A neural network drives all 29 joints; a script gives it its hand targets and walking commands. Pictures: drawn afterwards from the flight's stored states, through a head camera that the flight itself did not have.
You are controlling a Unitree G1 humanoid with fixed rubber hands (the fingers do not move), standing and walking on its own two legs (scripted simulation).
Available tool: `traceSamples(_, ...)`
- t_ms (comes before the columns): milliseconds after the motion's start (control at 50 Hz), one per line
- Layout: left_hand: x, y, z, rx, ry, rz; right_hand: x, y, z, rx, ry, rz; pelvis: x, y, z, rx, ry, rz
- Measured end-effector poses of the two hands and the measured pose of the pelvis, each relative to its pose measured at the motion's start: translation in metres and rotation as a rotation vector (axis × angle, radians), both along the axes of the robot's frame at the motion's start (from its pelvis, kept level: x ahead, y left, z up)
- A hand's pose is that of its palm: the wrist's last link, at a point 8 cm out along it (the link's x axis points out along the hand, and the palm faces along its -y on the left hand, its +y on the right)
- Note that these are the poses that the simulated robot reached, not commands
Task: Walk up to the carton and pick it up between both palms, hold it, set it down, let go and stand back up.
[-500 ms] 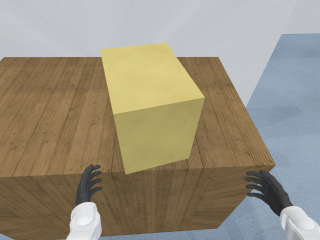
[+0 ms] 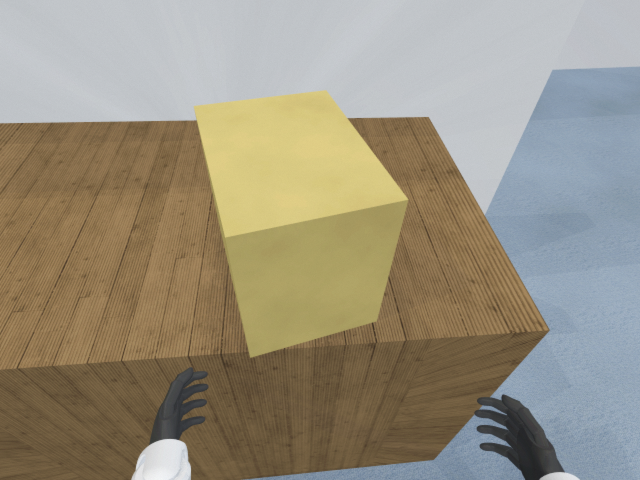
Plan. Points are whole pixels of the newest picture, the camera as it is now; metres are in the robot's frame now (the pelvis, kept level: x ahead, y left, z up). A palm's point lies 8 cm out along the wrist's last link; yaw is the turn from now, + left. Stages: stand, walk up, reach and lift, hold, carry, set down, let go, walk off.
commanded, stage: set down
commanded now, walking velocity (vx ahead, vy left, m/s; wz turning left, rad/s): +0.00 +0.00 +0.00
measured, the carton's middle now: (289, 218) +0.46 +0.08 +0.08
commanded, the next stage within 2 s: let go in 0.24 s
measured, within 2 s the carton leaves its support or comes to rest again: neither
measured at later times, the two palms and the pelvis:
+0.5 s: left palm (148, 466) +0.16 +0.23 -0.07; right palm (504, 475) +0.17 -0.21 -0.07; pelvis +0.00 +0.01 +0.00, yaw +0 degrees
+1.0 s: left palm out of the picture +0.09 +0.26 -0.13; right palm out of the picture +0.07 -0.25 -0.11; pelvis +0.00 +0.01 -0.01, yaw -1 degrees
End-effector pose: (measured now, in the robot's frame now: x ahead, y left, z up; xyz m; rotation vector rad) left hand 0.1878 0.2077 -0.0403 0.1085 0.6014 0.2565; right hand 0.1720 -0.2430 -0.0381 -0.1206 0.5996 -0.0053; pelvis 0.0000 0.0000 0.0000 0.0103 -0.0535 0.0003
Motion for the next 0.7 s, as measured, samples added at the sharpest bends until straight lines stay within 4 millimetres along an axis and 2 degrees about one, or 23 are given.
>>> traceSamples(80,-0.012,0.006,-0.013,-0.011,0.063,-0.005,-0.003,0.007,-0.009,-0.009,0.035,-0.004,0.001,0.004,0.000,-0.001,0.006,-0.001)
traceSamples(180,-0.021,0.009,-0.013,-0.016,0.047,-0.002,0.000,0.016,-0.014,-0.007,0.026,0.008,0.001,0.007,0.000,-0.003,0.023,0.004)
traceSamples(260,-0.026,0.010,-0.021,-0.021,0.091,-0.027,0.001,0.021,-0.020,-0.026,0.042,0.011,0.001,0.009,0.000,-0.003,0.021,0.006)
traceSamples(380,-0.026,0.017,-0.026,-0.020,0.124,-0.055,0.001,0.025,-0.024,-0.042,0.053,-0.001,0.002,0.011,-0.001,0.001,0.014,0.003)
traceSamples(580,-0.030,0.031,-0.035,-0.007,0.200,-0.093,-0.013,0.033,-0.037,-0.072,0.097,-0.022,0.002,0.015,-0.001,0.000,-0.013,-0.003)
traceSamples(700,-0.030,0.033,-0.035,0.002,0.206,-0.106,-0.019,0.034,-0.040,-0.068,0.098,-0.033,0.001,0.016,-0.002,-0.003,-0.015,-0.006)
